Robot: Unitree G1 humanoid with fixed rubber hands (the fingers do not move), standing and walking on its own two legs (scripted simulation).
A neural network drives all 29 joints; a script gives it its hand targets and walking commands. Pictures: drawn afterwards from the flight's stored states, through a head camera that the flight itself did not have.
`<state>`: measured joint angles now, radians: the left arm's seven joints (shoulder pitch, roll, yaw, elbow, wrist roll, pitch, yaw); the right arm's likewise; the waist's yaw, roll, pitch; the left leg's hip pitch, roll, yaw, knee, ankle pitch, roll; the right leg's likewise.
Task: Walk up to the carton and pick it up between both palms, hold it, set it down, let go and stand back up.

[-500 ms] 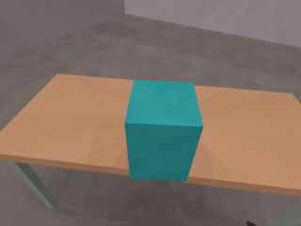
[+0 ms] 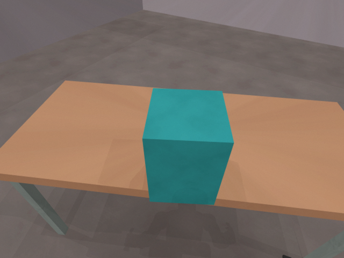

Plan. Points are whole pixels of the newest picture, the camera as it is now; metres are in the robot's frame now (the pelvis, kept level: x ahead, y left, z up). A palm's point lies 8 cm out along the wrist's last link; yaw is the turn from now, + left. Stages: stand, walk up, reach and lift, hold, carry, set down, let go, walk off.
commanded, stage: stand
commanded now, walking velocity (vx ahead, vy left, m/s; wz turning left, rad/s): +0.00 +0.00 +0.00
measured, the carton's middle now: (184, 148) +0.43 -0.01 +0.01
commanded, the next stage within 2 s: none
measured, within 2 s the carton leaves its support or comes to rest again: neither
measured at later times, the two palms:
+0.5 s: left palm out of the picture +0.06 +0.28 -0.12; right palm out of the picture +0.12 -0.28 -0.10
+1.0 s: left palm out of the picture +0.05 +0.29 -0.12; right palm out of the picture +0.11 -0.28 -0.10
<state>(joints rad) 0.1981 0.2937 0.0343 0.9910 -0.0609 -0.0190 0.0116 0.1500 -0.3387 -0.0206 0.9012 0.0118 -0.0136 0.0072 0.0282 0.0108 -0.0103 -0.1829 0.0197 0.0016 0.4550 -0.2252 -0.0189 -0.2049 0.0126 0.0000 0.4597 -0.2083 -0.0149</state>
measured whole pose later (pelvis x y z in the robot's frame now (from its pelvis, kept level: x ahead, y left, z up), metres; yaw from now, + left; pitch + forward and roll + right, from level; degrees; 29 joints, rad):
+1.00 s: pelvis -0.01 +0.00 +0.00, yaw +0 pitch -3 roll +0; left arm 0.20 0.30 0.03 1.02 -0.06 -0.02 0.01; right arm 0.15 -0.34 -0.02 0.92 0.01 -0.01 0.00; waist 0.03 0.01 0.01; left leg -0.18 0.02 0.00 0.45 -0.22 -0.02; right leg -0.20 0.01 0.00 0.45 -0.20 -0.01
